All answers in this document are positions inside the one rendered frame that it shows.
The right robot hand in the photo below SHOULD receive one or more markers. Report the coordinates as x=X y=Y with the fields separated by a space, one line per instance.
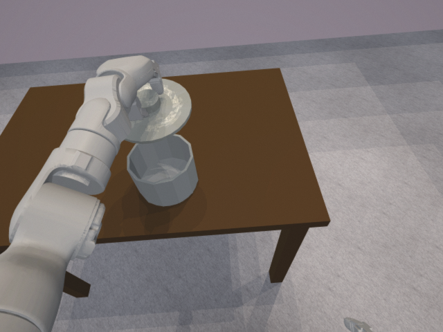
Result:
x=356 y=326

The pot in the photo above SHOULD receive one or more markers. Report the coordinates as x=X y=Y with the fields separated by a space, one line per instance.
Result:
x=164 y=172

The left robot upper arm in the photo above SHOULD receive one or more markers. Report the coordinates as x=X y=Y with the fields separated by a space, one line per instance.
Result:
x=59 y=225

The left robot hand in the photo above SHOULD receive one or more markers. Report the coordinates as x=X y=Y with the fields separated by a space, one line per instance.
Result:
x=143 y=71

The lid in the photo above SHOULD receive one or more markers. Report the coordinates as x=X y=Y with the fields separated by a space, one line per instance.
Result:
x=172 y=115

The left robot forearm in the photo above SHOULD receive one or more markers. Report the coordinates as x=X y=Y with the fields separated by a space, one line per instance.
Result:
x=83 y=160

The table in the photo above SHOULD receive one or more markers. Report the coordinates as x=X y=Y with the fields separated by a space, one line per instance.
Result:
x=254 y=171

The knob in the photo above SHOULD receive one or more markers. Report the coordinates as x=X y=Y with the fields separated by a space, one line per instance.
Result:
x=149 y=100

